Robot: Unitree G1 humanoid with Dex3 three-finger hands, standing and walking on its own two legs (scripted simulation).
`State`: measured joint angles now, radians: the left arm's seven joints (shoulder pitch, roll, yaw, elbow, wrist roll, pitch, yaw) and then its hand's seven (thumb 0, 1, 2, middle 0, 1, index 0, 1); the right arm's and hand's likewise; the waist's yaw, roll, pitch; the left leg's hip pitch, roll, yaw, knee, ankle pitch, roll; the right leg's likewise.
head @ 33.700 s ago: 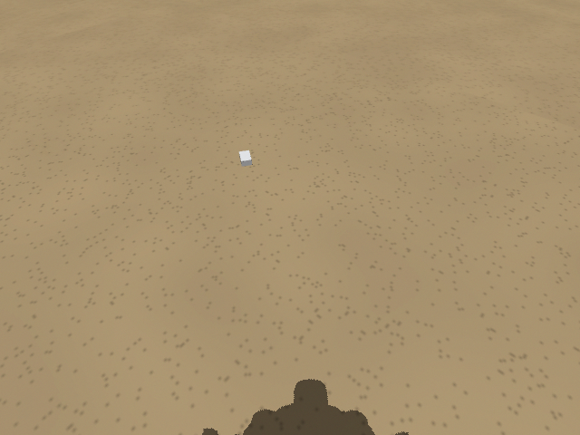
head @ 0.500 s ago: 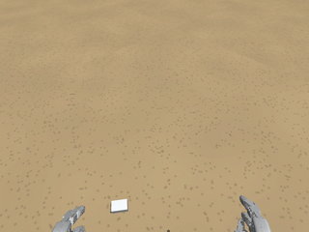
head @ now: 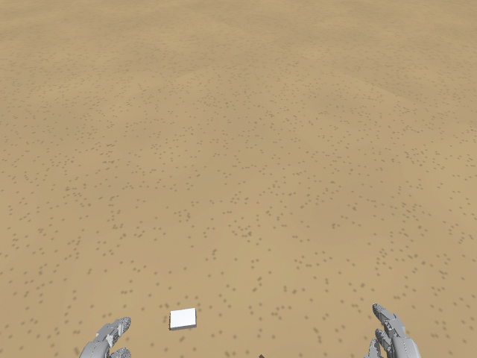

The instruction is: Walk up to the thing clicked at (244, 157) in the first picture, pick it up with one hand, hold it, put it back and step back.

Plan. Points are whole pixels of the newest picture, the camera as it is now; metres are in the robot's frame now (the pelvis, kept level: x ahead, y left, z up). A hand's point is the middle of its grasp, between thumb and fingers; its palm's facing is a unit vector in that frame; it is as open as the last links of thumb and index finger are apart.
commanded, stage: home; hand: left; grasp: from above
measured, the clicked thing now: (183, 319) +0.44 +0.22 -0.70
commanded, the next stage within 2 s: stand in 0.38 s
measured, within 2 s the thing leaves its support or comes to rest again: neither
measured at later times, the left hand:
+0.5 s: hand out of the picture +0.15 +0.18 -0.05, palm faces +0.02 -0.97 -0.22, open 7.4 cm
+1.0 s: hand out of the picture +0.04 +0.25 -0.11, palm faces +0.02 -0.95 -0.32, open 7.4 cm
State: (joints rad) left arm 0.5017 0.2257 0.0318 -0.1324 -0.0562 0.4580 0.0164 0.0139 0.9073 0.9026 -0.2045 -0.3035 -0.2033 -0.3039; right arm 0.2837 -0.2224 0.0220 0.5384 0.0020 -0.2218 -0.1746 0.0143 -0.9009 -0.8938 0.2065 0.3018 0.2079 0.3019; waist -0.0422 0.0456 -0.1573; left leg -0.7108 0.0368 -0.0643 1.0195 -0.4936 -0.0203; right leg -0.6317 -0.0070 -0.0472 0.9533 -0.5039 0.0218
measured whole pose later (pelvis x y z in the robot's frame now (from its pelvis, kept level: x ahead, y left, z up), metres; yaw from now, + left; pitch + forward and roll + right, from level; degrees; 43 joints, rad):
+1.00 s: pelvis -0.01 +0.01 +0.05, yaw -1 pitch -3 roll +0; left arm 0.23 0.28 0.04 0.99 0.03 0.03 0.03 0.01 0.91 0.90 -0.21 -0.30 -0.20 -0.30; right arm 0.19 -0.28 -0.05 1.01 -0.04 -0.01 -0.02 0.01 -0.90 -0.89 0.20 0.30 0.21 0.30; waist 0.02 0.00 0.07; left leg -0.23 0.00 0.00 0.55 -0.27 0.01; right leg -0.19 -0.05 0.00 0.53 -0.30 0.04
